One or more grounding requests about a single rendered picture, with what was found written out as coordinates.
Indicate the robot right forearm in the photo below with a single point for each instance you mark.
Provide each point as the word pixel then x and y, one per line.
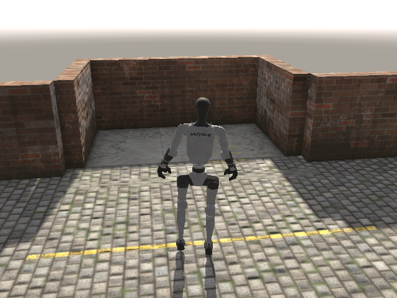
pixel 230 163

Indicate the robot left forearm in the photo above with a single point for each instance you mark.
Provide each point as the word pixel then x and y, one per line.
pixel 166 159

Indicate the humanoid robot torso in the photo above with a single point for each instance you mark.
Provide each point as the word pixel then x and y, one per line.
pixel 200 142

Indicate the right robot hand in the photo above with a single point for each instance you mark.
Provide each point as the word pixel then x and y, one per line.
pixel 235 173

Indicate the robot right upper arm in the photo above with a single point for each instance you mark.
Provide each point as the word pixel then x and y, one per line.
pixel 220 132

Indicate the robot left upper arm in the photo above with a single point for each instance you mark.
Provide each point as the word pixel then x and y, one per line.
pixel 181 129

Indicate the robot right thigh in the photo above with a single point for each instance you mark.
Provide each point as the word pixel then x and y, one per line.
pixel 212 189

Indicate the left robot hand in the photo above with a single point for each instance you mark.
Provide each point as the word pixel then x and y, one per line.
pixel 160 170

